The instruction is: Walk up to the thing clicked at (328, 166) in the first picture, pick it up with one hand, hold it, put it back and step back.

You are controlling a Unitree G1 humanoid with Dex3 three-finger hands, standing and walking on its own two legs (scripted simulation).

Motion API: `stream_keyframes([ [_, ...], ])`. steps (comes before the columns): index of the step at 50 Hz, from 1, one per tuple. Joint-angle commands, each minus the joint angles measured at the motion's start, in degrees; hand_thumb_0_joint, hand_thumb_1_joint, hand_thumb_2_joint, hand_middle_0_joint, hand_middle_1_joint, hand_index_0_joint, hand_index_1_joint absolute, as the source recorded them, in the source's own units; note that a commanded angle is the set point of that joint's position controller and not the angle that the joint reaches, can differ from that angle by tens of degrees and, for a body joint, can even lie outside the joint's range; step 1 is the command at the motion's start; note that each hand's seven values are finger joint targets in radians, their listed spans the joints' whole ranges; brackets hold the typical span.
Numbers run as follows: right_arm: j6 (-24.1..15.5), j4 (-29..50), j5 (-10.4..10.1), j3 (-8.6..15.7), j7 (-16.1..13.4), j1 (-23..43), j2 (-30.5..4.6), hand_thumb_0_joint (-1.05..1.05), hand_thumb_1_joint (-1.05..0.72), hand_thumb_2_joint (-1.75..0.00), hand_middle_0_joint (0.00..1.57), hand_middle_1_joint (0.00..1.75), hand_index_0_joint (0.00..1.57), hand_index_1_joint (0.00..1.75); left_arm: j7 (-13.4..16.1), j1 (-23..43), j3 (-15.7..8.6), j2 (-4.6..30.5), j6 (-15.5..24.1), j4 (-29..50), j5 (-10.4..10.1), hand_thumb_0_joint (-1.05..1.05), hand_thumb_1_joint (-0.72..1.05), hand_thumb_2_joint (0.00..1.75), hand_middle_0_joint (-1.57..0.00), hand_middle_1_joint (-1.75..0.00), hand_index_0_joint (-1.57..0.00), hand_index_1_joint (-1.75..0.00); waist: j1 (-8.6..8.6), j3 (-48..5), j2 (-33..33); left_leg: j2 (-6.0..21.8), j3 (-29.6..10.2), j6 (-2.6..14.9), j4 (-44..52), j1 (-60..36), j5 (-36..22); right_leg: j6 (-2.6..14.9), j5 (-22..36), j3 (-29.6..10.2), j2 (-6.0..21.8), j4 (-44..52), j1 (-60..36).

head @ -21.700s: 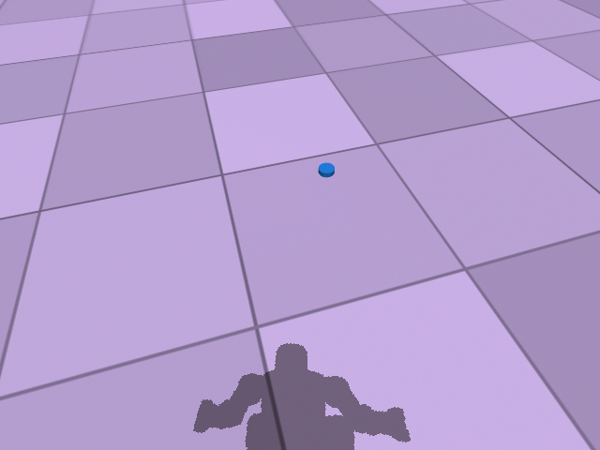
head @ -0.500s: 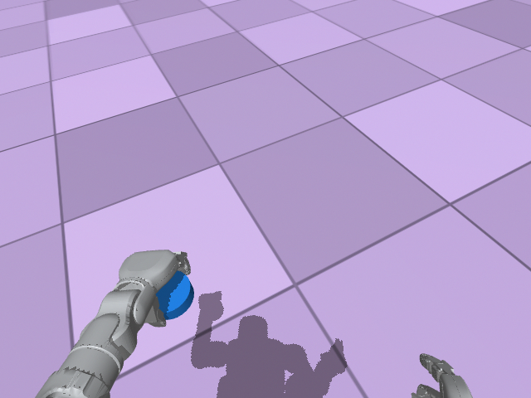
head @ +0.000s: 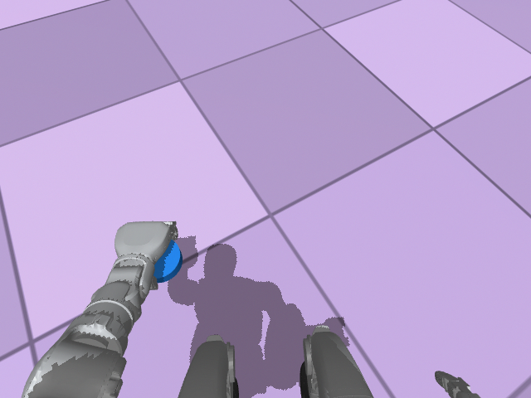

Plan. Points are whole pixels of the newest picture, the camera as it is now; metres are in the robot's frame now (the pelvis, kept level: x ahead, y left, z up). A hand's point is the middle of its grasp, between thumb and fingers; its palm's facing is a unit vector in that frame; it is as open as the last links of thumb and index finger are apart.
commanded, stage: crouch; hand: left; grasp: from above
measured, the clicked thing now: (159, 259) +0.37 +0.21 -0.14
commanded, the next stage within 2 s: lower in 1.38 s
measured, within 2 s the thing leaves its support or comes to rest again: neither
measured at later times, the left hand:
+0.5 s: hand (180, 283) +0.37 +0.21 -0.34, palm faces -0.44 +0.01 -0.90, open 10.6 cm
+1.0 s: hand (188, 287) +0.39 +0.21 -0.44, palm faces -0.45 -0.02 -0.89, open 10.7 cm
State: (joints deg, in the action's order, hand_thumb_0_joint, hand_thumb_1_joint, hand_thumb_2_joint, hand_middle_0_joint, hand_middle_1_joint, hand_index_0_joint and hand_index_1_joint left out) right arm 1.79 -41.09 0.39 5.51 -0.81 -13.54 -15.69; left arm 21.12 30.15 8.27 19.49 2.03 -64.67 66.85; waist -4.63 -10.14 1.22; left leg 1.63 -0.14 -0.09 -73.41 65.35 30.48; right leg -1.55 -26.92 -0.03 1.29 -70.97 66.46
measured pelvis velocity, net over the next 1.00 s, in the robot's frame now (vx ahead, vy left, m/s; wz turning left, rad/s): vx -0.04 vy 0.00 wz -0.02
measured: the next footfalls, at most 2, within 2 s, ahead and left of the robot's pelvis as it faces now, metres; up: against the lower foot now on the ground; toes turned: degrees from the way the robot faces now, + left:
none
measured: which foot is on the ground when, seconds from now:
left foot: down 0.00-1.00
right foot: down 0.00-1.00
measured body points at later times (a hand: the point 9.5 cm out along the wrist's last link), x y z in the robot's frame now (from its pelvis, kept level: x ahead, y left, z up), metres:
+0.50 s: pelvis -0.03 +0.00 -0.19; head +0.16 +0.02 +0.22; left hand +0.39 +0.21 -0.29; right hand +0.05 -0.27 -0.32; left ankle +0.04 +0.12 -0.62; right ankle +0.06 -0.14 -0.62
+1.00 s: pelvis -0.04 +0.00 -0.27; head +0.18 +0.03 +0.12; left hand +0.41 +0.21 -0.39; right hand +0.03 -0.28 -0.40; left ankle +0.04 +0.12 -0.62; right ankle +0.06 -0.14 -0.62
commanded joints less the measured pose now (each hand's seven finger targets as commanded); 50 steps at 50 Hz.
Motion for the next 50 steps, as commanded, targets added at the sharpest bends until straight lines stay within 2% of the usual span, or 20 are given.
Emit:
stream_keyframes([
  [1, -2.7, 4.4, 1.1, 2.9, -0.9, -2.8, -8.2, 0.0, -0.9, -0.9, 0.2, 0.3, 0.2, 0.3, 3.8, 17.5, -3.8, 10.5, -1.0, 6.8, -0.1, 0.0, 0.53, 0.79, -1.01, -0.59, -0.98, -0.62, -0.52, -27.0, 2.3, -2.7, 0.6, 0.5, 0.7, -2.1, -8.1, 3.48, 6.9, 1.4, -1.8, -0.4, -5.4],
  [5, -3.5, 3.4, 1.7, 3.3, -1.1, -3.2, -8.6, 0.0, -0.9, -0.9, 0.2, 0.3, 0.2, 0.3, 3.8, 21.9, -4.5, 11.3, -1.4, 6.5, -0.6, 0.0, 0.53, 0.82, -1.0, -0.61, -0.97, -0.65, -2.22, -29.2, 2.6, -2.3, -1.0, 0.33, -3.7, 2.7, -4.5, 3.7, 3.3, 2.1, -1.7, -6.4, 2.6],
  [7, -3.9, 3.1, 2.2, 3.4, -0.9, -3.0, -8.9, 0.0, -0.9, -0.9, 0.2, 0.3, 0.2, 0.3, 3.5, 21.0, -4.8, 11.1, -1.1, 4.9, -1.1, 0.0, 0.56, 0.82, -1.02, -0.62, -0.99, -0.65, -1.73, -28.7, 2.7, -2.2, -2.0, 0.12, -5.3, 4.6, -1.7, 3.82, 0.5, 2.5, -1.5, -9.0, 7.3],
  [10, -4.6, 2.3, 2.6, 3.0, -0.6, -3.4, -9.0, 0.0, -0.9, -0.9, 0.2, 0.3, 0.2, 0.3, 3.3, 22.4, -4.8, 11.1, -0.7, 2.4, -0.7, 0.0, 0.57, 0.85, -1.04, -0.61, -1.0, -0.65, -3.23, -29.6, 1.8, -2.5, -2.1, 0.48, -9.8, 10.1, -0.8, 3.8, -0.5, 2.9, -1.3, -13.2, 11.4],
  [11, -4.8, 2.6, 2.5, 3.0, -0.4, -3.3, -8.6, 0.0, -0.9, -0.9, 0.2, 0.3, 0.2, 0.3, 3.4, 24.7, -5.4, 12.2, -0.2, 5.4, -1.0, 0.0, 0.58, 0.83, -1.03, -0.61, -1.01, -0.64, -2.69, -32.6, 1.7, -2.9, -1.7, 0.69, -11.2, 10.8, -0.6, 3.85, -0.9, 2.8, -1.5, -14.0, 10.6],
  [12, -5.0, 2.0, 2.7, 2.8, -0.3, -3.6, -9.0, 0.0, -0.9, -0.9, 0.2, 0.3, 0.2, 0.3, 3.5, 23.8, -5.6, 12.3, -0.1, 1.7, -0.6, 0.0, 0.59, 0.86, -1.05, -0.61, -1.01, -0.65, -3.31, -31.4, 1.4, -2.8, -1.9, 0.68, -12.7, 12.1, -0.3, 3.88, -1.3, 2.9, -1.3, -15.5, 13.3],
  [14, -5.6, 1.7, 3.1, 2.5, 0.3, -3.7, -8.7, 0.0, -0.9, -0.9, 0.2, 0.3, 0.2, 0.3, 3.7, 26.4, -5.0, 10.8, 1.0, 2.3, -0.4, 0.0, 0.62, 0.86, -1.06, -0.63, -1.04, -0.66, -4.52, -31.8, 1.9, -3.1, -2.0, 0.84, -15.5, 15.3, 0.3, 3.82, -1.9, 3.1, -1.2, -17.7, 16.5],
  [17, -6.5, 1.1, 3.5, 2.3, 1.0, -3.5, -8.9, 0.0, -0.9, -0.9, 0.2, 0.3, 0.2, 0.3, 4.7, 28.9, -5.8, 13.1, 1.9, 2.3, 0.4, 0.0, 0.64, 0.87, -1.07, -0.64, -1.05, -0.66, -4.57, -34.0, 4.0, -3.3, -2.1, 0.72, -18.9, 16.5, 1.7, 3.85, -3.2, 3.3, -1.0, -20.7, 20.9],
  [20, -7.0, 0.4, 4.2, 2.1, 2.0, -4.1, -9.5, 0.0, -0.9, -0.9, 0.2, 0.3, 0.2, 0.3, 5.8, 29.2, -6.3, 13.3, 2.5, 0.6, 1.6, 0.0, 0.66, 0.89, -1.08, -0.65, -1.06, -0.68, -4.76, -35.6, 5.7, -3.3, -2.1, 0.51, -22.1, 17.4, 0.3, 3.84, -2.0, 3.6, -0.6, -24.1, 24.4],
  [21, -7.1, 0.3, 4.3, 2.0, 2.2, -3.7, -9.2, 0.0, -0.9, -0.9, 0.2, 0.3, 0.2, 0.3, 6.5, 32.5, -6.9, 15.0, 2.8, 3.7, 1.6, 0.0, 0.64, 0.88, -1.07, -0.65, -1.05, -0.68, -4.28, -38.6, 7.9, -3.3, -1.4, 0.54, -23.3, 17.4, -0.6, 3.94, -1.2, 3.6, -0.9, -25.3, 23.4],
  [23, -7.2, 0.2, 4.7, 1.8, 2.7, -3.9, -9.2, 0.0, -0.9, -0.9, 0.2, 0.3, 0.2, 0.3, 7.2, 29.1, -7.2, 14.4, 2.2, -0.6, 2.3, 0.0, 0.65, 0.92, -1.08, -0.67, -1.06, -0.7, -4.51, -37.8, 7.3, -3.4, -1.6, 0.43, -24.7, 18.6, -0.9, 3.9, -1.0, 4.0, -0.6, -27.2, 25.6],
  [24, -7.2, 0.1, 4.9, 1.8, 3.0, -3.5, -8.9, 0.0, -0.9, -0.9, 0.2, 0.3, 0.2, 0.3, 7.4, 30.6, -6.4, 13.1, 2.2, -0.4, 1.8, 0.0, 0.65, 0.93, -1.08, -0.68, -1.05, -0.71, -5.22, -37.3, 7.2, -3.5, -0.9, 0.69, -25.9, 19.8, -1.0, 3.85, -0.6, 3.9, -0.9, -27.3, 25.5],
  [27, -7.0, -0.3, 5.4, 1.7, 3.4, -4.0, -8.9, 0.0, -0.9, -0.9, 0.2, 0.3, 0.2, 0.3, 8.0, 32.3, -7.9, 15.3, 2.0, 0.2, 1.6, 0.0, 0.61, 0.95, -1.06, -0.68, -1.03, -0.73, -5.14, -41.0, 7.3, -3.6, 0.3, 1.24, -29.9, 21.7, -4.2, 3.47, 3.2, 3.7, -1.0, -29.4, 23.7],
  [33, -7.2, -0.4, 6.0, 1.7, 4.3, -3.2, -8.9, 0.0, -0.9, -0.9, 0.2, 0.3, 0.2, 0.3, 7.4, 32.2, -7.5, 14.5, 2.1, -3.8, 1.1, 0.0, 0.6, 0.96, -1.05, -0.7, -1.01, -0.74, -5.88, -36.3, 7.0, -3.5, 0.1, 1.34, -32.8, 26.5, -0.3, 3.51, -0.6, 4.4, -1.0, -32.6, 28.7],
  [35, -7.1, -0.6, 6.0, 1.7, 4.4, -3.1, -9.3, 0.0, -0.91, -0.9, 0.2, 0.3, 0.2, 0.3, 7.2, 33.4, -7.6, 15.1, 2.3, -3.7, 1.1, 0.0, 0.55, 0.96, -1.04, -0.67, -0.99, -0.72, -6.52, -36.5, 6.2, -3.5, 0.2, 1.55, -34.3, 27.9, -0.4, 3.36, -0.2, 4.4, -1.0, -33.6, 29.2],
  [38, -6.9, -0.3, 6.2, 1.4, 4.8, -3.0, -9.4, 0.0, -0.9, -0.9, 0.2, 0.3, 0.2, 0.3, 7.1, 33.7, -8.6, 17.5, 2.9, -3.2, 1.1, 0.0, 0.53, 0.93, -1.0, -0.69, -0.97, -0.72, -5.68, -38.2, 7.3, -3.5, 0.7, 1.6, -36.3, 29.3, -1.7, 3.31, 1.0, 4.3, -1.2, -35.7, 28.3],
  [42, -6.9, -0.9, 6.6, 1.1, 5.2, -3.3, -9.6, 0.0, -0.91, -0.9, 0.2, 0.3, 0.2, 0.3, 7.2, 35.2, -8.1, 16.5, 3.5, -5.6, 1.3, 0.0, 0.48, 0.94, -0.98, -0.67, -0.93, -0.72, -7.17, -35.9, 6.0, -3.5, 0.6, 1.83, -38.6, 32.4, -0.9, 3.24, 0.6, 4.6, -1.4, -37.2, 30.7],
  [44, -6.9, -0.9, 6.7, 1.1, 5.3, -3.5, -10.1, 0.0, -0.9, -0.9, 0.2, 0.3, 0.2, 0.3, 7.6, 35.9, -9.3, 18.6, 3.7, -5.4, 2.3, 0.0, 0.46, 0.9, -0.92, -0.7, -0.9, -0.73, -6.35, -36.8, 8.2, -3.6, 0.6, 1.57, -39.1, 32.3, -1.1, 3.47, 0.4, 4.8, -1.3, -38.6, 32.3],
  [46, -7.1, -1.0, 6.9, 1.0, 5.6, -3.6, -10.3, 0.0, -0.9, -0.9, 0.2, 0.3, 0.2, 0.3, 7.9, 35.4, -8.5, 16.6, 3.8, -7.6, 2.5, 0.0, 0.45, 0.9, -0.93, -0.68, -0.9, -0.72, -7.16, -35.1, 7.7, -3.5, 0.4, 1.54, -39.8, 33.2, 0.0, 3.55, -0.7, 5.3, -1.4, -39.4, 34.4],
  [50, -7.2, -1.5, 7.0, 0.8, 5.9, -3.7, -10.8, 0.0, -0.91, -0.9, 0.2, 0.3, 0.2, 0.3, 8.6, 36.7, -9.3, 18.0, 4.0, -8.7, 2.7, 0.0, 0.42, 0.9, -0.91, -0.68, -0.88, -0.71, -6.71, -34.7, 9.4, -3.6, -0.3, 1.12, -40.0, 33.3, 1.1, 3.93, -2.1, 5.8, -1.2, -41.6, 37.6],
])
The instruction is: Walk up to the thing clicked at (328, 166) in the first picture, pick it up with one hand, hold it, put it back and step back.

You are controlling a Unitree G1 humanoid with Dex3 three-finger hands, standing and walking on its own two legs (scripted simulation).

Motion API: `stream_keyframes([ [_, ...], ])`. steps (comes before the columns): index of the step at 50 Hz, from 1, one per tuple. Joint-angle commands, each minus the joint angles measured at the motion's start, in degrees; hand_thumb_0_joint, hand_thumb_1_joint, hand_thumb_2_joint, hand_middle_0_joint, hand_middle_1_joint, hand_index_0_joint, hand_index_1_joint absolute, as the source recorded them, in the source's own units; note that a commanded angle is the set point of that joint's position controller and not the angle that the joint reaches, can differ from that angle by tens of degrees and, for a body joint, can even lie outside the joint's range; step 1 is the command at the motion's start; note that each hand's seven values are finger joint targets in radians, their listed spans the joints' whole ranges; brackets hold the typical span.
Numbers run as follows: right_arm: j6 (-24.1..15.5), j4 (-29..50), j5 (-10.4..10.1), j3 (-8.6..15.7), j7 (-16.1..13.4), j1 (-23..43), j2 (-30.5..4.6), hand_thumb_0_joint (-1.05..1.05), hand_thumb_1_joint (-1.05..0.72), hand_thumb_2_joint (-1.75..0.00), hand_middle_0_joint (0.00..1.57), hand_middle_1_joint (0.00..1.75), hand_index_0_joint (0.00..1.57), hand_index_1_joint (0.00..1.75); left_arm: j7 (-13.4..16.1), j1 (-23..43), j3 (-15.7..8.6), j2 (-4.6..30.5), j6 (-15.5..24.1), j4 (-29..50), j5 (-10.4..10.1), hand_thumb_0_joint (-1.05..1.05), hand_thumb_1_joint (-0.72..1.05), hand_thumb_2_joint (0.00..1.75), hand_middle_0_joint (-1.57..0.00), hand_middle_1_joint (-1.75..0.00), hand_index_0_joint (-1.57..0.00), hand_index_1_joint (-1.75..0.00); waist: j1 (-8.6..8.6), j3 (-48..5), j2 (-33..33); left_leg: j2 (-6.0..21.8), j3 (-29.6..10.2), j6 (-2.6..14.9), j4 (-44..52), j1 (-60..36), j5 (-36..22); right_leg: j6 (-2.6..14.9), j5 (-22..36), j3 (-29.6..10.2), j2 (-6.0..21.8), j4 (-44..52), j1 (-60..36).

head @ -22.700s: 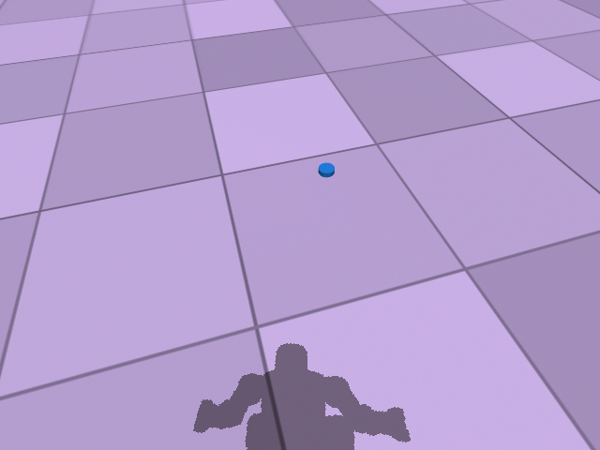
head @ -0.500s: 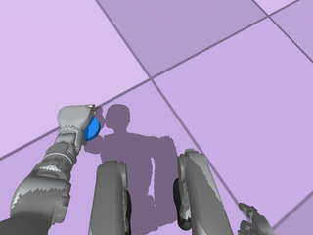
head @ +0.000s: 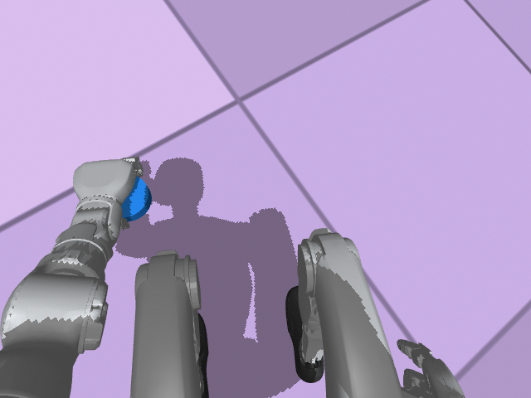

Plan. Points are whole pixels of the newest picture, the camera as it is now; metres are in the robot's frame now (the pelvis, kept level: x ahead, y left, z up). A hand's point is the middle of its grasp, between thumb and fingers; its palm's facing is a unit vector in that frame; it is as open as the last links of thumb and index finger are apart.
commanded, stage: crouch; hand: left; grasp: from above
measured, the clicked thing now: (126, 197) +0.44 +0.21 -0.20
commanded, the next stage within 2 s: lower in 0.38 s
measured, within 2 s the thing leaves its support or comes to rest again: rests again in 1.70 s
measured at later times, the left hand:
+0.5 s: hand (125, 204) +0.43 +0.22 -0.22, palm faces -0.46 -0.03 -0.89, open 10.7 cm
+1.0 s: hand (135, 208) +0.44 +0.22 -0.28, palm faces -0.46 -0.07 -0.89, open 10.7 cm
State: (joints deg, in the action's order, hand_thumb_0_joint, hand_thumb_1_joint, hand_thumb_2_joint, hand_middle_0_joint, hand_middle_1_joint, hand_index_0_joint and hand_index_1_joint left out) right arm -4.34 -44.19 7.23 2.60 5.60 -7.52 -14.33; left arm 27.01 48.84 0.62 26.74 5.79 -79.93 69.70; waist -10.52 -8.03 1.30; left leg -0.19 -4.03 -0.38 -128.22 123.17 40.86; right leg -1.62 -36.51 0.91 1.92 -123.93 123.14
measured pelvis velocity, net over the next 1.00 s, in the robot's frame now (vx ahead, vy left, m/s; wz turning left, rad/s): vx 0.01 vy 0.00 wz -0.06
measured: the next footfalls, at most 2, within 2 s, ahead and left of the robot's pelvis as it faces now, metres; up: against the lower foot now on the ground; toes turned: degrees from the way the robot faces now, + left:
none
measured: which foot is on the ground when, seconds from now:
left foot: down 0.00-1.00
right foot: down 0.00-1.00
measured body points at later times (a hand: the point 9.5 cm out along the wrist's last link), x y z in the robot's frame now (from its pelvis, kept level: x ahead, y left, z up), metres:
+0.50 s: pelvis +0.00 +0.00 -0.04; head +0.22 +0.04 +0.34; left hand +0.45 +0.22 -0.17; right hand +0.05 -0.28 -0.16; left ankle +0.07 +0.12 -0.35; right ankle +0.10 -0.13 -0.35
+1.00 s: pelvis +0.01 +0.00 -0.07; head +0.25 +0.06 +0.30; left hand +0.46 +0.22 -0.23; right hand +0.03 -0.27 -0.18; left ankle +0.07 +0.12 -0.35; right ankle +0.10 -0.13 -0.35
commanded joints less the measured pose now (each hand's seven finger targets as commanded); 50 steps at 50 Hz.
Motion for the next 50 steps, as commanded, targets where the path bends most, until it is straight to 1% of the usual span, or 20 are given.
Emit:
stream_keyframes([
  [1, -1.2, 1.7, 0.3, 3.8, -0.3, -9.9, -12.1, 0.0, -0.9, -0.9, 0.2, 0.3, 0.2, 0.3, 2.6, 17.4, -1.1, 9.7, 0.2, 4.7, 0.2, 0.0, 0.43, 0.88, -0.91, -0.68, -0.88, -0.71, -1.61, -36.1, 9.2, -1.7, 3.3, 1.28, 14.6, -24.6, -8.9, 4.06, 7.0, 5.1, -1.8, 10.8, -18.2],
  [9, -1.8, 0.8, 1.2, 2.9, 0.7, -10.8, -12.9, 0.0, -0.9, -0.9, 0.2, 0.3, 0.2, 0.3, 3.4, 20.8, -2.1, 11.9, 1.3, 2.3, 0.4, 0.0, 0.41, 0.86, -0.88, -0.69, -0.86, -0.72, -2.99, -34.7, 6.5, -2.1, 4.5, 2.2, 10.3, -18.5, -7.3, 3.45, 6.2, 4.9, -1.9, 9.6, -18.6],
  [12, -1.7, 0.7, 1.3, 2.7, 0.9, -11.0, -13.0, 0.0, -0.91, -0.9, 0.2, 0.3, 0.2, 0.3, 3.8, 21.1, -3.0, 13.9, 2.0, 3.6, 1.0, 0.0, 0.42, 0.85, -0.88, -0.71, -0.87, -0.73, -1.71, -37.5, 9.3, -2.3, 4.9, 1.96, 9.6, -19.2, -8.3, 3.63, 6.8, 4.8, -2.0, 8.3, -19.1],
  [15, -2.1, 0.3, 1.9, 2.4, 1.4, -10.8, -12.8, 0.0, -0.91, -0.9, 0.2, 0.3, 0.2, 0.3, 4.1, 21.2, -1.7, 11.1, 2.1, -0.6, 1.1, 0.0, 0.42, 0.83, -0.87, -0.72, -0.86, -0.73, -3.8, -33.0, 6.2, -2.2, 4.7, 2.26, 8.5, -16.0, -5.9, 3.5, 4.9, 5.4, -2.3, 8.1, -17.0],
  [17, -2.2, 0.1, 1.9, 2.5, 1.4, -11.4, -13.8, 0.0, -0.91, -0.9, 0.2, 0.3, 0.2, 0.3, 4.7, 22.5, -4.0, 14.9, 2.7, 2.5, 1.3, 0.0, 0.41, 0.79, -0.84, -0.72, -0.84, -0.71, -1.84, -35.8, 9.7, -2.3, 4.7, 2.02, 8.8, -17.4, -6.6, 3.68, 5.5, 5.2, -1.9, 7.5, -16.6],
  [21, -2.6, -0.3, 2.4, 2.3, 2.3, -11.5, -13.4, 0.0, -0.91, -0.9, 0.2, 0.3, 0.2, 0.3, 5.0, 21.9, -2.2, 11.6, 2.6, -1.3, 2.0, 0.0, 0.41, 0.84, -0.87, -0.71, -0.85, -0.72, -3.95, -33.0, 8.2, -2.2, 4.4, 2.0, 7.2, -17.2, -7.1, 3.65, 6.5, 5.9, -2.1, 6.1, -14.8],
  [24, -2.5, -0.3, 2.3, 2.4, 2.5, -11.9, -14.0, 0.0, -0.91, -0.9, 0.2, 0.3, 0.2, 0.3, 5.6, 21.2, -4.0, 14.6, 2.8, 1.3, 2.0, 0.0, 0.42, 0.81, -0.85, -0.73, -0.85, -0.73, -2.05, -36.7, 10.4, -2.2, 4.6, 1.9, 7.3, -18.0, -9.0, 3.71, 8.0, 5.8, -2.0, 5.5, -16.4],
  [27, -2.7, -0.9, 2.7, 2.0, 3.1, -11.6, -13.8, 0.0, -0.91, -0.9, 0.2, 0.3, 0.2, 0.3, 5.9, 21.1, -1.4, 10.0, 2.4, -5.6, 2.2, 0.0, 0.39, 0.85, -0.88, -0.73, -0.85, -0.75, -4.86, -31.3, 7.4, -2.0, 4.3, 2.11, 5.9, -15.1, -7.5, 3.52, 7.3, 6.3, -2.3, 5.1, -13.6],
  [31, -3.1, -1.5, 3.3, 1.4, 3.6, -11.7, -14.3, 0.0, -0.91, -0.9, 0.2, 0.3, 0.2, 0.3, 6.9, 21.7, -3.3, 13.5, 3.3, -5.2, 2.2, 0.0, 0.36, 0.83, -0.85, -0.72, -0.83, -0.74, -3.55, -32.6, 7.6, -2.2, 4.2, 2.2, 4.9, -14.4, -8.8, 3.27, 8.4, 6.3, -2.3, 4.3, -14.9],
  [33, -3.7, -1.7, 4.2, 0.8, 4.4, -12.0, -14.4, 0.0, -0.91, -0.9, 0.2, 0.3, 0.2, 0.3, 7.5, 24.3, -3.0, 13.1, 3.9, -6.8, 3.1, 0.0, 0.39, 0.83, -0.85, -0.73, -0.84, -0.75, -5.6, -30.7, 7.7, -2.1, 3.9, 2.1, 3.9, -14.6, -7.8, 3.24, 7.7, 6.9, -2.4, 3.3, -13.0],
  [35, -4.0, -1.5, 4.3, 0.9, 4.7, -12.2, -15.2, 0.0, -0.91, -0.9, 0.2, 0.3, 0.2, 0.3, 8.5, 23.8, -4.7, 15.7, 4.9, -4.1, 3.2, 0.0, 0.39, 0.83, -0.86, -0.74, -0.85, -0.76, -4.2, -33.3, 10.9, -2.2, 4.0, 1.91, 3.9, -15.9, -8.7, 3.31, 8.4, 6.9, -2.4, 3.1, -14.4],
  [38, -4.5, -1.6, 5.6, 0.6, 5.9, -12.0, -15.7, 0.0, -0.91, -0.9, 0.2, 0.3, 0.2, 0.3, 10.2, 23.4, -6.7, 17.9, 5.1, -5.7, 5.1, 0.0, 0.43, 0.8, -0.85, -0.76, -0.86, -0.76, -5.49, -32.2, 10.9, -2.2, 3.8, 1.81, 2.9, -15.8, -9.4, 3.15, 9.5, 7.6, -2.6, 1.8, -14.0],
  [40, -4.8, -1.6, 6.2, 0.3, 6.8, -11.6, -15.3, 0.0, -0.91, -0.9, 0.2, 0.3, 0.2, 0.3, 10.6, 22.5, -5.4, 15.0, 5.2, -6.3, 5.1, 0.0, 0.43, 0.82, -0.87, -0.76, -0.87, -0.76, -6.2, -32.8, 13.4, -2.0, 3.8, 1.59, 2.1, -17.5, -11.0, 3.03, 11.2, 8.0, -2.7, 0.8, -13.7],
  [42, -4.9, -1.6, 6.2, 0.5, 7.4, -11.4, -16.3, 0.0, -0.91, -0.9, 0.2, 0.3, 0.2, 0.3, 11.8, 22.2, -6.5, 16.4, 5.1, -5.2, 5.3, 0.0, 0.44, 0.78, -0.85, -0.77, -0.86, -0.76, -5.46, -33.7, 15.4, -1.9, 3.1, 1.25, 2.7, -18.9, -11.9, 3.2, 11.8, 8.5, -2.7, 0.0, -12.4],
  [43, -5.0, -2.4, 6.7, 0.2, 7.9, -12.0, -16.0, 0.0, -0.91, -0.9, 0.2, 0.3, 0.2, 0.3, 12.2, 21.3, -8.0, 17.5, 4.8, -8.2, 5.3, 0.0, 0.45, 0.76, -0.85, -0.78, -0.87, -0.75, -6.69, -32.1, 15.1, -1.8, 3.0, 1.26, 2.1, -18.6, -11.9, 2.87, 12.1, 8.9, -2.5, -0.6, -12.0],
  [44, -5.1, -1.8, 7.0, 0.3, 8.2, -11.2, -16.2, 0.0, -0.91, -0.9, 0.2, 0.3, 0.2, 0.3, 12.1, 22.0, -5.9, 15.5, 4.9, -7.0, 5.5, 0.0, 0.45, 0.78, -0.85, -0.79, -0.87, -0.77, -6.48, -32.2, 15.4, -1.9, 3.0, 1.32, 2.3, -18.1, -11.0, 3.04, 11.3, 9.0, -2.9, -0.3, -11.8],
  [45, -5.1, -2.3, 7.0, 0.4, 8.4, -11.6, -16.8, 0.0, -0.91, -0.9, 0.2, 0.3, 0.2, 0.3, 12.7, 21.9, -7.9, 17.8, 4.8, -6.9, 5.5, 0.0, 0.42, 0.78, -0.84, -0.77, -0.86, -0.76, -6.38, -32.7, 16.3, -1.8, 2.7, 1.25, 2.4, -18.3, -11.5, 2.99, 11.8, 9.2, -2.7, -0.7, -12.0],
  [46, -5.3, -1.9, 7.3, -0.2, 8.9, -11.0, -16.1, 0.0, -0.91, -0.9, 0.2, 0.3, 0.2, 0.3, 12.6, 22.4, -6.0, 15.9, 4.8, -8.9, 5.3, 0.0, 0.44, 0.77, -0.85, -0.78, -0.87, -0.76, -7.11, -30.8, 14.7, -1.8, 2.8, 1.42, 1.4, -17.1, -10.1, 3.08, 10.7, 9.1, -2.9, -0.7, -11.4],
  [47, -5.6, -2.3, 7.5, 0.0, 9.1, -11.5, -17.2, 0.0, -0.9, -0.9, 0.2, 0.3, 0.2, 0.3, 13.1, 22.7, -8.6, 19.1, 4.7, -8.7, 5.7, 0.0, 0.43, 0.81, -0.84, -0.75, -0.85, -0.74, -7.12, -31.1, 14.8, -1.7, 2.4, 1.35, 1.4, -17.4, -11.2, 2.8, 11.8, 9.4, -2.7, -1.0, -11.2],
  [50, -5.5, -2.5, 7.8, -0.3, 9.8, -12.2, -17.6, 0.0, -0.9, -0.9, 0.2, 0.3, 0.2, 0.3, 13.5, 20.2, -9.3, 19.5, 4.9, -11.1, 5.6, 0.0, 0.43, 0.83, -0.86, -0.73, -0.86, -0.73, -7.27, -30.3, 13.8, -1.8, 2.5, 1.65, 0.5, -15.0, -11.5, 2.67, 12.4, 9.5, -3.0, -0.9, -13.2],
])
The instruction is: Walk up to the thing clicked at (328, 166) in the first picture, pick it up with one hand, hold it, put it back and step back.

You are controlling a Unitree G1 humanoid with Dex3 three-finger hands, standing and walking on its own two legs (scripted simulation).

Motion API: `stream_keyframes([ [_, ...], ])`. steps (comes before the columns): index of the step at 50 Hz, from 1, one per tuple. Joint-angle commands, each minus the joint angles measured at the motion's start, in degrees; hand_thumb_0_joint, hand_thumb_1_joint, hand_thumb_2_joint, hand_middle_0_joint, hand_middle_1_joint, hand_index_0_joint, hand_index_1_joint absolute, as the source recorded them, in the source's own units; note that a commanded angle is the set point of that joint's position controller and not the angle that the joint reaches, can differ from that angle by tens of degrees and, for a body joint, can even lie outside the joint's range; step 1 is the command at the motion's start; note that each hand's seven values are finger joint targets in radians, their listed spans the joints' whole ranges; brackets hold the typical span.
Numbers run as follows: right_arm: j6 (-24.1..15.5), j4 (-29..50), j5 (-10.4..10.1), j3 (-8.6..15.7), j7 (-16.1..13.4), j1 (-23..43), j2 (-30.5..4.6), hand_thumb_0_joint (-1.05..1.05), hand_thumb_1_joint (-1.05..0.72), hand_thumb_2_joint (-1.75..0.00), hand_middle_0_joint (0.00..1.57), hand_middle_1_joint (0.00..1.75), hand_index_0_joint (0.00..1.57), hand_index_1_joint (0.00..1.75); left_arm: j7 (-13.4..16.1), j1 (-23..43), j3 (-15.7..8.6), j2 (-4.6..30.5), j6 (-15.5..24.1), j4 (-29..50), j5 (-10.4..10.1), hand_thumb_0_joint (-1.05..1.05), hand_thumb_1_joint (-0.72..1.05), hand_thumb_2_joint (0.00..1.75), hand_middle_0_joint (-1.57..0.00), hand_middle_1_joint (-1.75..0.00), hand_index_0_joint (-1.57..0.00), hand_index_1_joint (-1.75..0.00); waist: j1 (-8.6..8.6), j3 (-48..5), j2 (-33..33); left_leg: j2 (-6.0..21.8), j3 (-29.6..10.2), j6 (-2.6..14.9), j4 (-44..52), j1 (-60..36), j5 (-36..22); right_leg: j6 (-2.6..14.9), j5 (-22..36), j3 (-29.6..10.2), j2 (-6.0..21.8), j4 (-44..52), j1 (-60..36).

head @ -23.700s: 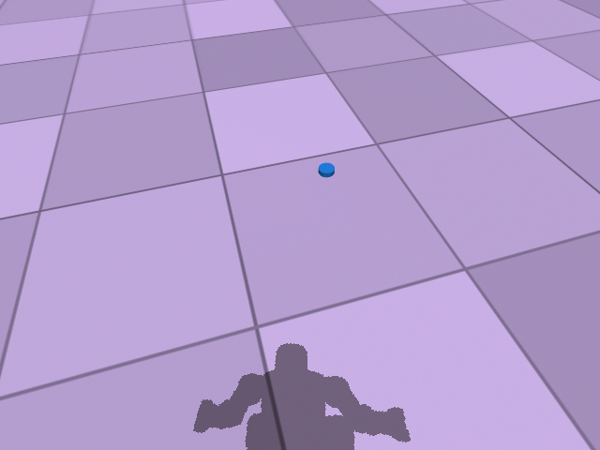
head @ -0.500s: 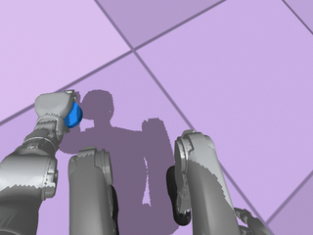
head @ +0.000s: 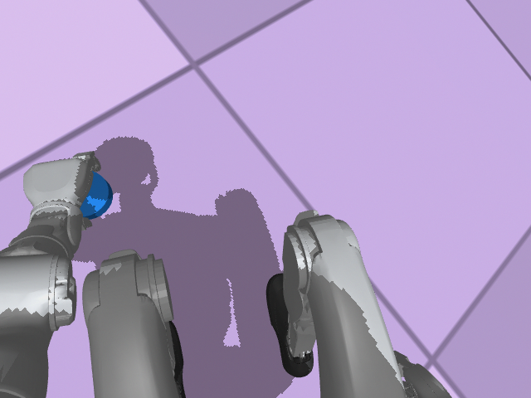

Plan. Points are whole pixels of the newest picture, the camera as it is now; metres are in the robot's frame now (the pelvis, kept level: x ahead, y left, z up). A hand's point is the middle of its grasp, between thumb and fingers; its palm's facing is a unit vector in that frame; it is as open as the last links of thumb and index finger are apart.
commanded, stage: rest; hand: left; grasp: from above
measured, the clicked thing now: (85, 195) +0.44 +0.23 -0.24
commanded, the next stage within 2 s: open in 1.08 s
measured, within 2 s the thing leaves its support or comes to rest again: rests again in 0.70 s
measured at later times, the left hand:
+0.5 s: hand (85, 203) +0.42 +0.23 -0.25, palm faces -0.45 -0.11 -0.89, open 10.6 cm
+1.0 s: hand (86, 206) +0.42 +0.23 -0.26, palm faces -0.45 -0.11 -0.88, open 10.5 cm
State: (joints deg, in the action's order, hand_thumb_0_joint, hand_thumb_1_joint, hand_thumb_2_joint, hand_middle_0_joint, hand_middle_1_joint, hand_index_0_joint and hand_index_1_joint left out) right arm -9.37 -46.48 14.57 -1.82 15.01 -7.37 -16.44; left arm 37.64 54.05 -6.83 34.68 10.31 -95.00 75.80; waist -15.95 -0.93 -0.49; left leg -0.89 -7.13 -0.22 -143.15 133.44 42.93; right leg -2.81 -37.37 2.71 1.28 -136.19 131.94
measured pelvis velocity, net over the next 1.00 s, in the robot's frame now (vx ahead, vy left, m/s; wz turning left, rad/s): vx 0.00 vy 0.01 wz -0.08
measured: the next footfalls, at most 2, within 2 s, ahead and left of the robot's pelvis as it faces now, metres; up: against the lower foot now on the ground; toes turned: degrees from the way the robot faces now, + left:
none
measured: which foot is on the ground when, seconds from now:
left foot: down 0.00-1.00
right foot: down 0.00-1.00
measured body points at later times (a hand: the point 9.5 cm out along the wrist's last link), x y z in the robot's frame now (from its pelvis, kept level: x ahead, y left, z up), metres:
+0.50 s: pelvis +0.00 +0.00 -0.02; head +0.25 +0.08 +0.34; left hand +0.44 +0.23 -0.20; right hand +0.02 -0.26 -0.10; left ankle +0.06 +0.12 -0.28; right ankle +0.10 -0.13 -0.28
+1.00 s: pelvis +0.00 +0.01 -0.02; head +0.26 +0.09 +0.34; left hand +0.44 +0.24 -0.21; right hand +0.02 -0.26 -0.09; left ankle +0.06 +0.12 -0.28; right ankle +0.10 -0.13 -0.28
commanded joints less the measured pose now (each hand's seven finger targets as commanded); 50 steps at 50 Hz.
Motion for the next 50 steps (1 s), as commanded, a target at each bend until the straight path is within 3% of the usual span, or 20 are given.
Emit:
stream_keyframes([
  [1, -0.7, -0.1, 0.5, 3.8, 0.8, -12.1, -15.2, 0.0, -0.9, -0.9, 0.2, 0.3, 0.2, 0.3, 2.9, 15.4, -1.2, 10.6, 0.6, 2.4, -0.8, 0.0, 0.42, 0.83, -0.86, -0.73, -0.86, -0.73, -2.43, -35.7, 14.5, -1.1, 5.6, 1.6, 15.0, -23.3, -12.3, 3.93, 12.2, 7.7, -2.4, 11.1, -21.7],
  [2, -0.8, -0.3, 0.8, 3.4, 1.1, -12.3, -15.0, 0.0, -0.9, -0.9, 0.2, 0.3, 0.2, 0.3, 2.9, 16.5, -1.2, 10.9, 0.8, 2.6, -0.8, 0.0, 0.42, 0.83, -0.85, -0.74, -0.85, -0.74, -3.02, -35.7, 14.1, -1.1, 5.6, 1.76, 14.5, -22.7, -12.0, 3.73, 12.2, 7.6, -2.5, 11.3, -22.4],
  [3, -0.6, -0.4, 0.9, 3.5, 1.0, -12.5, -15.6, 0.0, -0.9, -0.9, 0.2, 0.3, 0.2, 0.3, 3.2, 15.2, -2.7, 12.7, 1.1, 2.9, -0.8, 0.0, 0.42, 0.83, -0.85, -0.74, -0.85, -0.74, -2.12, -37.0, 14.1, -1.1, 5.4, 1.74, 14.9, -22.7, -12.2, 3.84, 12.2, 7.7, -2.6, 11.5, -23.4],
  [4, -1.0, 0.0, 0.7, 3.4, 1.2, -11.9, -15.5, 0.0, -0.91, -0.9, 0.2, 0.3, 0.2, 0.3, 3.2, 15.9, -1.1, 10.9, 1.3, 2.3, -0.9, 0.0, 0.43, 0.84, -0.86, -0.74, -0.86, -0.74, -2.52, -35.9, 14.6, -1.1, 5.1, 1.67, 14.6, -23.4, -11.5, 3.95, 11.5, 7.9, -2.5, 10.8, -21.5],
  [5, -1.2, -0.3, 1.1, 2.6, 1.5, -12.0, -15.0, 0.0, -0.9, -0.9, 0.2, 0.3, 0.2, 0.3, 3.4, 15.4, -2.4, 12.6, 1.4, 1.1, -0.4, 0.0, 0.46, 0.82, -0.86, -0.75, -0.87, -0.74, -2.66, -35.4, 15.6, -1.1, 4.9, 1.56, 14.8, -24.1, -11.8, 3.75, 11.6, 8.3, -2.4, 10.4, -21.0],
  [7, -1.8, -0.1, 1.6, 1.9, 1.9, -11.2, -15.0, 0.0, -0.9, -0.9, 0.2, 0.3, 0.2, 0.3, 3.7, 18.0, -1.0, 12.1, 2.2, 0.4, -0.2, 0.0, 0.48, 0.83, -0.89, -0.74, -0.89, -0.73, -4.19, -33.8, 14.4, -1.0, 4.7, 1.76, 13.4, -22.6, -9.9, 3.68, 10.4, 8.5, -2.8, 10.4, -20.4],
  [9, -1.9, -0.7, 1.6, 2.1, 2.0, -11.6, -16.1, 0.0, -0.9, -0.9, 0.2, 0.3, 0.2, 0.3, 4.7, 16.3, -2.8, 14.5, 2.9, 1.2, 0.1, 0.0, 0.5, 0.82, -0.89, -0.76, -0.9, -0.74, -3.23, -34.9, 16.1, -1.0, 4.5, 1.52, 14.0, -23.8, -11.1, 3.64, 11.2, 8.7, -2.8, 10.1, -21.2],
  [11, -2.4, -0.8, 2.5, 1.1, 2.7, -11.6, -15.8, 0.0, -0.9, -0.9, 0.2, 0.3, 0.2, 0.3, 5.2, 16.6, -2.3, 14.6, 3.4, 0.3, 0.8, 0.0, 0.51, 0.82, -0.89, -0.76, -0.91, -0.74, -4.23, -34.1, 15.9, -1.0, 4.6, 1.59, 12.9, -23.0, -11.8, 3.34, 12.0, 9.0, -3.0, 9.8, -21.9],
  [16, -3.3, -1.4, 3.5, 0.3, 3.8, -10.5, -16.7, 0.0, -0.9, -0.9, 0.2, 0.3, 0.2, 0.3, 7.7, 15.8, -2.3, 15.7, 3.3, -0.8, 1.5, 0.0, 0.55, 0.79, -0.91, -0.75, -0.93, -0.73, -4.35, -33.8, 18.8, -0.6, 3.5, 0.97, 13.1, -24.7, -12.5, 3.5, 12.6, 9.9, -3.4, 8.5, -20.6],
  [20, -4.4, -1.5, 4.1, -0.2, 4.8, -9.5, -17.3, 0.0, -0.9, -0.9, 0.2, 0.3, 0.2, 0.3, 8.7, 16.5, -1.4, 15.2, 2.4, -1.8, 1.1, 0.0, 0.57, 0.8, -0.94, -0.72, -0.96, -0.7, -5.43, -31.7, 18.8, -0.4, 3.4, 0.99, 12.1, -23.6, -11.6, 3.47, 12.3, 10.1, -3.7, 8.9, -20.3],
  [21, -4.6, -1.3, 4.2, -0.7, 5.1, -10.0, -17.2, 0.0, -0.9, -0.9, 0.2, 0.3, 0.2, 0.3, 8.8, 15.9, -2.3, 16.0, 2.1, -2.8, 0.9, 0.0, 0.56, 0.8, -0.95, -0.72, -0.96, -0.71, -5.59, -31.8, 18.2, -0.4, 3.3, 1.04, 11.8, -23.7, -12.0, 3.42, 13.0, 10.3, -3.7, 8.9, -20.9],
  [27, -5.8, -1.1, 3.9, -0.9, 6.3, -9.0, -18.3, 0.0, -0.9, -0.9, 0.2, 0.3, 0.2, 0.3, 9.2, 14.7, -2.7, 17.1, 1.3, -2.7, -0.2, 0.0, 0.58, 0.77, -0.95, -0.71, -0.97, -0.69, -5.28, -32.1, 18.9, -0.2, 2.5, 0.82, 11.8, -24.3, -12.9, 3.42, 14.0, 10.5, -3.7, 8.6, -22.0],
  [31, -6.5, -0.7, 3.9, -1.6, 7.0, -8.9, -18.5, 0.0, -0.9, -0.9, 0.2, 0.3, 0.2, 0.3, 8.7, 15.3, -2.1, 16.7, 1.1, -3.5, -0.6, 0.0, 0.56, 0.76, -0.95, -0.69, -0.96, -0.68, -6.58, -30.1, 18.6, 0.0, 2.0, 0.84, 11.3, -23.9, -12.6, 3.29, 14.2, 10.9, -3.7, 8.5, -21.8],
  [32, -6.7, -1.2, 3.6, -1.3, 6.9, -7.9, -19.2, 0.0, -0.9, -0.9, 0.2, 0.3, 0.2, 0.3, 8.8, 14.9, -1.6, 17.0, 1.2, -3.0, -1.1, 0.0, 0.56, 0.74, -0.93, -0.69, -0.96, -0.67, -5.82, -30.1, 18.9, 0.1, 1.8, 0.76, 11.7, -23.7, -11.9, 3.5, 13.4, 10.8, -3.9, 8.7, -21.7],
  [33, -7.0, -1.0, 3.6, -1.8, 7.1, -8.4, -18.8, 0.0, -0.9, -0.9, 0.2, 0.3, 0.2, 0.3, 8.6, 15.5, -1.8, 17.4, 1.4, -3.2, -1.2, 0.0, 0.57, 0.76, -0.95, -0.69, -0.97, -0.68, -6.6, -29.7, 19.4, 0.0, 2.0, 0.84, 11.2, -24.0, -12.3, 3.25, 14.0, 10.8, -3.7, 8.7, -22.3],
  [34, -6.9, -1.2, 3.7, -1.6, 7.2, -8.8, -19.6, 0.0, -0.91, -0.9, 0.2, 0.3, 0.2, 0.3, 8.8, 15.1, -2.2, 18.2, 1.6, -2.7, -1.3, 0.0, 0.57, 0.76, -0.95, -0.69, -0.97, -0.68, -6.26, -31.4, 19.7, 0.2, 1.6, 0.68, 12.0, -24.7, -13.0, 3.47, 14.4, 10.8, -4.0, 8.8, -23.2],
  [37, -7.5, -0.7, 3.4, -2.3, 7.5, -7.9, -19.1, 0.0, -0.91, -0.9, 0.2, 0.3, 0.2, 0.3, 8.7, 15.3, -1.1, 17.2, 1.7, -3.8, -1.3, 0.0, 0.57, 0.76, -0.97, -0.67, -0.98, -0.66, -6.87, -28.6, 19.2, 0.2, 1.6, 0.83, 11.3, -23.1, -11.4, 3.3, 13.3, 11.1, -3.7, 8.8, -22.4],
  [38, -7.2, -1.2, 3.7, -2.0, 7.5, -8.6, -19.5, 0.0, -0.91, -0.9, 0.2, 0.3, 0.2, 0.3, 9.2, 15.2, -1.4, 17.8, 1.9, -2.1, -1.1, 0.0, 0.57, 0.75, -0.96, -0.66, -0.97, -0.66, -6.57, -31.1, 19.1, 0.3, 1.3, 0.83, 12.2, -24.2, -12.4, 3.43, 13.8, 11.1, -4.1, 9.6, -23.5],
  [40, -7.8, -0.5, 3.3, -2.6, 7.8, -7.6, -19.4, 0.0, -0.91, -0.9, 0.2, 0.3, 0.2, 0.3, 8.7, 15.6, -0.5, 16.7, 1.9, -3.8, -1.4, 0.0, 0.57, 0.76, -0.97, -0.67, -0.97, -0.66, -7.36, -28.7, 18.8, 0.2, 1.4, 0.81, 11.1, -23.4, -11.6, 3.4, 13.4, 11.2, -3.8, 8.7, -22.2],
  [50, -9.1, -0.3, 3.2, -3.2, 8.4, -7.1, -20.7, 0.0, -0.9, -0.9, 0.2, 0.3, 0.2, 0.3, 9.3, 15.8, 1.3, 17.1, 2.3, -4.5, -2.0, 0.0, 0.53, 0.78, -0.97, -0.61, -0.95, -0.63, -8.05, -26.9, 17.8, 0.6, 0.1, 0.75, 12.0, -22.7, -10.7, 3.57, 12.5, 11.5, -4.2, 10.0, -22.9],
])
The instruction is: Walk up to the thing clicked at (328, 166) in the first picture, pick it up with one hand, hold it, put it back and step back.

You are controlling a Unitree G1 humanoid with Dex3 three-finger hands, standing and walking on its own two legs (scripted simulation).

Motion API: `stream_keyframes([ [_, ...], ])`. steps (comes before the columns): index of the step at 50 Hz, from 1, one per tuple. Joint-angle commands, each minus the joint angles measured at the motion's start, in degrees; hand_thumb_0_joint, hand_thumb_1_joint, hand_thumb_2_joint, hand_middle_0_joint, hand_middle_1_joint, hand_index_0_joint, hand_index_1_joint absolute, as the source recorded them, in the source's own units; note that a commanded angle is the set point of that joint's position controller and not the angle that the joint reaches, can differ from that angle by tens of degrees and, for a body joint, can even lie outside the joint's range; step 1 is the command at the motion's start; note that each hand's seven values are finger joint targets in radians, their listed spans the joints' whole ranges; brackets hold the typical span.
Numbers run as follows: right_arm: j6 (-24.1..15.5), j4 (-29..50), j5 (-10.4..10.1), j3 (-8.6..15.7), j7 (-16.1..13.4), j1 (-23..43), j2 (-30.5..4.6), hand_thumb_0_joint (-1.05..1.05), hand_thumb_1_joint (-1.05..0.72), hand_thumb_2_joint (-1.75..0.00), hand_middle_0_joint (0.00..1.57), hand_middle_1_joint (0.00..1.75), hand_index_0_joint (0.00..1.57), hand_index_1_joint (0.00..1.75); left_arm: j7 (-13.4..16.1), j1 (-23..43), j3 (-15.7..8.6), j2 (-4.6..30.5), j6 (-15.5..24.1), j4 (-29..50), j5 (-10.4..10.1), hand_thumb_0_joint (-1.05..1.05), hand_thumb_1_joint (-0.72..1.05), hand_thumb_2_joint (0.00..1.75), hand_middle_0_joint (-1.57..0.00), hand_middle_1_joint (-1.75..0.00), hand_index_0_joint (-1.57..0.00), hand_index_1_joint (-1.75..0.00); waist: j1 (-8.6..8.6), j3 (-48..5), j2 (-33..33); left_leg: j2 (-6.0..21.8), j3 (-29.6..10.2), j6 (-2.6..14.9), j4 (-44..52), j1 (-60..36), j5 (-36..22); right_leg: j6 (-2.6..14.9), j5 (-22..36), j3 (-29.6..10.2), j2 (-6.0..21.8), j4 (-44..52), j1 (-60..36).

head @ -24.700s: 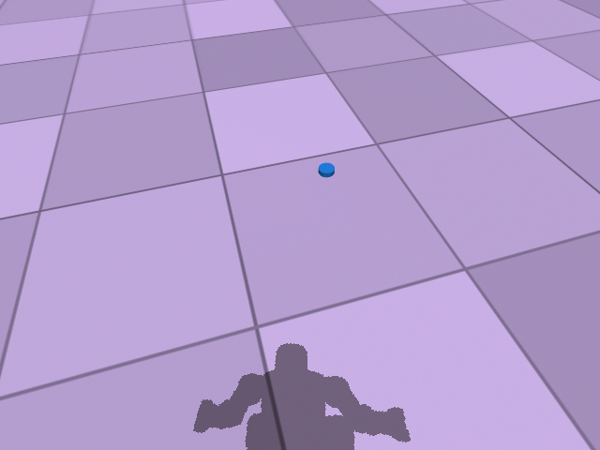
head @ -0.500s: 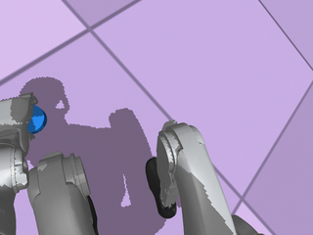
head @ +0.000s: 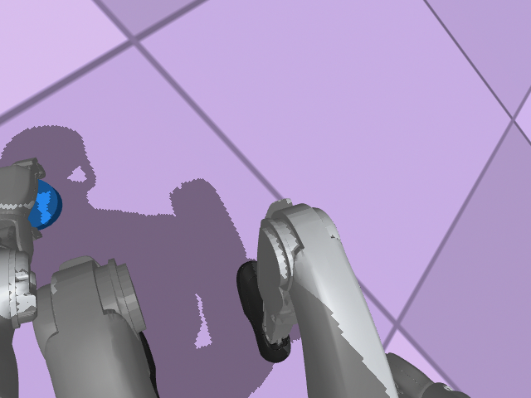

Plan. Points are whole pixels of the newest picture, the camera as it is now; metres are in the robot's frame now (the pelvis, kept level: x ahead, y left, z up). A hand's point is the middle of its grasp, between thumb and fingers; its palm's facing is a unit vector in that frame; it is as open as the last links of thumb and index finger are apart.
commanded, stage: rest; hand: left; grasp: from above
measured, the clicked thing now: (30, 204) +0.42 +0.25 -0.28
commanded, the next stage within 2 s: open in 0.08 s
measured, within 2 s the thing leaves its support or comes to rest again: neither
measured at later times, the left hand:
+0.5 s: hand (21, 213) +0.40 +0.26 -0.25, palm faces -0.45 -0.13 -0.89, open 12.0 cm
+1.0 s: hand (20, 211) +0.40 +0.26 -0.25, palm faces -0.46 -0.14 -0.88, open 14.3 cm
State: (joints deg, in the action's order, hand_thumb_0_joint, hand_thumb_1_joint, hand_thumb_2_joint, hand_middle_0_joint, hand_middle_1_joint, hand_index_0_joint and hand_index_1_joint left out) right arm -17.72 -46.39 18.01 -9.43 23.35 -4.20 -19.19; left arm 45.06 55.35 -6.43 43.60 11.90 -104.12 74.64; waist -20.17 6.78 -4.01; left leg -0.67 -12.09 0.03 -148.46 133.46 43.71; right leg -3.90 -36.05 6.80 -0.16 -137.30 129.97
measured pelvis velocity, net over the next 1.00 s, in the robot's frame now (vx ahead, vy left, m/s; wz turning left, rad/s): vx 0.00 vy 0.00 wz -0.02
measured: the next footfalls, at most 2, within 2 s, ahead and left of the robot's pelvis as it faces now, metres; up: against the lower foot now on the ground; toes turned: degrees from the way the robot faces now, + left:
none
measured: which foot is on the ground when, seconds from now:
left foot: down 0.00-1.00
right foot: down 0.00-1.00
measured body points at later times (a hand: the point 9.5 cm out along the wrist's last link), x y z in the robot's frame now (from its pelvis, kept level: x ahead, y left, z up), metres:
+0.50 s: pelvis -0.01 +0.00 +0.01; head +0.25 +0.12 +0.36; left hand +0.42 +0.26 -0.20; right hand +0.05 -0.26 -0.05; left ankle +0.06 +0.12 -0.26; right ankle +0.12 -0.13 -0.26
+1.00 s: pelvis +0.00 +0.00 +0.01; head +0.26 +0.11 +0.35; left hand +0.42 +0.27 -0.20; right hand +0.04 -0.25 -0.05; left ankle +0.06 +0.12 -0.26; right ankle +0.12 -0.13 -0.26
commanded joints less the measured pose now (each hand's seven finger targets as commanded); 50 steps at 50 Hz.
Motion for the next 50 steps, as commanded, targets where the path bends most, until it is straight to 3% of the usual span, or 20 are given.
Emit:
stream_keyframes([
  [1, -0.8, -0.5, -0.5, 4.5, -0.1, -9.7, -18.1, 0.0, -0.9, -0.9, 0.2, 0.3, 0.2, 0.3, 2.3, 14.3, 0.8, 8.8, 0.5, 4.5, -0.8, 0.0, 0.53, 0.76, -0.97, -0.62, -0.95, -0.63, -3.28, -34.8, 21.5, 0.3, 5.0, 0.39, 17.6, -23.0, -10.9, 4.81, 10.6, 7.3, -2.7, 11.1, -20.9],
  [4, -1.0, 0.2, 0.0, 4.0, 0.3, -10.5, -18.2, 0.0, -0.9, -0.9, 0.2, 0.3, 0.2, 0.3, 2.2, 14.2, 1.1, 8.1, 0.4, 3.4, -0.7, 0.0, 0.53, 0.7, -0.95, -0.59, -0.95, -0.6, -4.32, -33.8, 21.6, 0.4, 4.6, 0.4, 17.6, -23.2, -11.4, 4.55, 11.1, 7.8, -2.5, 10.9, -20.7],
  [9, -1.3, 0.2, -0.3, 3.8, 0.2, -9.5, -18.6, 0.0, -0.9, -0.9, 0.2, 0.3, 0.2, 0.3, 2.9, 14.5, 2.4, 8.3, -0.1, 3.3, -0.8, 0.0, 0.49, 0.7, -0.92, -0.61, -0.92, -0.61, -4.15, -34.1, 20.8, 0.5, 4.7, 0.44, 17.3, -22.3, -10.9, 4.8, 10.9, 7.4, -3.0, 12.1, -22.0],
  [10, -1.4, 0.2, -0.3, 3.7, 0.2, -9.5, -18.5, 0.0, -0.9, -0.9, 0.2, 0.3, 0.2, 0.3, 3.1, 14.6, 2.2, 8.5, -0.4, 3.3, -0.7, 0.0, 0.41, 0.78, -0.84, -0.63, -0.84, -0.66, -4.09, -34.3, 20.7, 0.5, 4.5, 0.34, 17.5, -22.7, -11.1, 4.78, 10.9, 7.6, -2.9, 11.8, -21.5],
  [13, -2.1, 0.8, -0.3, 3.4, 0.5, -9.8, -18.9, 0.0, -0.9, -0.9, 0.2, 0.3, 0.2, 0.3, 2.7, 15.4, 2.5, 8.1, -0.4, 3.3, -1.2, 0.0, 0.17, 0.76, -0.63, -0.66, -0.61, -0.68, -4.78, -33.0, 21.9, 0.6, 4.3, 0.24, 17.6, -23.6, -11.3, 4.57, 11.2, 8.0, -2.7, 11.7, -20.9],
  [19, -2.2, 0.6, -0.8, 3.5, 0.3, -9.1, -19.0, 0.0, -0.9, -0.9, 0.2, 0.3, 0.2, 0.3, 3.1, 15.7, 2.9, 8.4, -0.7, 4.3, -1.7, 0.0, -0.28, 0.8, -0.35, -0.74, -0.32, -0.77, -4.42, -33.4, 21.7, 0.8, 3.9, 0.11, 18.0, -23.4, -10.4, 4.86, 10.8, 7.8, -2.8, 11.9, -21.3],
  [24, -2.6, 0.6, -0.8, 3.4, 0.4, -9.5, -19.8, 0.0, -0.9, -0.9, 0.2, 0.3, 0.2, 0.3, 3.6, 16.5, 3.1, 8.9, -0.4, 4.8, -1.7, 0.0, -0.42, 0.9, -0.22, -0.85, -0.19, -0.88, -4.93, -33.7, 22.7, 0.9, 3.8, -0.05, 18.3, -24.7, -11.7, 4.78, 11.9, 8.1, -2.9, 12.1, -22.1],
  [28, -3.2, 1.4, -1.1, 3.1, 0.8, -8.5, -19.4, 0.0, -0.9, -0.9, 0.2, 0.3, 0.2, 0.3, 3.1, 15.1, 3.6, 8.5, -1.3, 3.9, -1.8, 0.0, -0.51, 1.0, -0.18, -0.89, -0.13, -0.94, -5.02, -31.7, 22.2, 0.8, 4.1, -0.13, 18.4, -23.8, -9.6, 4.64, 10.3, 8.0, -2.7, 12.6, -21.4],
  [32, -3.6, 1.1, -1.0, 3.5, 1.0, -8.6, -20.2, 0.0, -0.89, -0.9, 0.2, 0.3, 0.2, 0.3, 3.0, 14.6, 3.2, 9.0, -1.7, 4.8, -1.8, 0.0, -0.58, 1.04, -0.1, -0.95, -0.05, -1.0, -3.87, -33.9, 25.3, 1.2, 2.9, -0.71, 19.3, -26.7, -12.2, 4.73, 12.1, 8.4, -2.5, 11.2, -20.5],
  [34, -3.7, 1.6, -1.1, 3.2, 1.4, -9.4, -20.3, 0.0, -0.89, -0.9, 0.2, 0.3, 0.2, 0.3, 2.6, 14.3, 3.2, 8.7, -2.0, 4.2, -2.1, 0.0, -0.61, 1.06, -0.07, -0.96, -0.03, -1.0, -4.7, -33.7, 24.5, 1.0, 3.1, -0.52, 18.9, -26.1, -12.9, 4.68, 13.0, 8.4, -2.7, 11.4, -21.7],
  [36, -3.5, 1.4, -1.5, 3.2, 1.3, -9.3, -19.9, 0.0, -0.89, -0.9, 0.2, 0.3, 0.2, 0.3, 2.6, 13.5, 2.5, 9.6, -2.2, 4.2, -2.5, 0.0, -0.61, 1.06, -0.07, -0.97, -0.02, -1.02, -3.96, -33.9, 23.8, 1.1, 3.4, -0.42, 18.5, -25.2, -13.1, 4.77, 13.4, 7.9, -2.8, 11.6, -22.7],
  [41, -4.0, 1.9, -1.5, 2.6, 1.5, -10.3, -19.9, 0.0, -0.89, -0.9, 0.2, 0.3, 0.2, 0.3, 1.1, 14.1, 2.6, 9.2, -1.6, 3.9, -3.5, 0.0, -0.61, 1.07, -0.07, -0.98, -0.02, -1.02, -4.95, -33.4, 22.9, 0.8, 4.0, -0.02, 17.6, -25.1, -13.3, 4.51, 13.8, 8.2, -2.8, 11.9, -23.8],
  [43, -3.8, 1.2, -1.7, 2.9, 1.2, -10.8, -20.5, 0.0, -0.89, -0.9, 0.2, 0.3, 0.2, 0.3, 1.5, 15.0, 1.4, 11.2, -0.9, 5.7, -3.3, 0.0, -0.59, 1.04, -0.06, -0.98, -0.02, -1.01, -4.08, -35.6, 25.0, 0.9, 3.5, -0.36, 18.6, -26.8, -14.1, 4.82, 13.9, 8.1, -2.7, 11.7, -24.0],
  [47, -3.5, 1.7, -1.6, 2.5, 1.0, -10.2, -19.6, 0.0, -0.89, -0.9, 0.2, 0.3, 0.2, 0.3, 1.2, 13.8, 3.0, 9.4, -0.3, 4.8, -2.9, 0.0, -0.56, 1.02, -0.05, -1.0, -0.03, -1.02, -4.89, -33.3, 22.7, 0.7, 4.5, 0.11, 17.3, -24.2, -12.3, 4.72, 12.8, 8.0, -2.8, 12.3, -23.7],
  [50, -3.1, 1.3, -1.5, 2.9, 0.7, -10.8, -20.1, 0.0, -0.89, -0.9, 0.2, 0.3, 0.2, 0.3, 1.8, 14.0, 2.0, 10.9, 0.2, 5.4, -2.5, 0.0, -0.54, 1.01, -0.05, -1.0, -0.04, -1.02, -4.47, -34.2, 23.5, 1.0, 3.8, -0.14, 18.3, -25.6, -12.9, 4.88, 12.7, 8.1, -2.9, 12.2, -23.2],
])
